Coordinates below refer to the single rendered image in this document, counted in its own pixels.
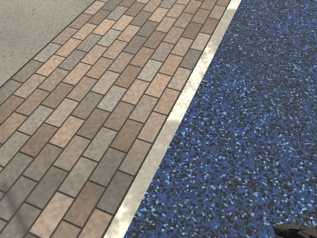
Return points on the right robot hand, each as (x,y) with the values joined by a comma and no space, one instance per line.
(294,231)

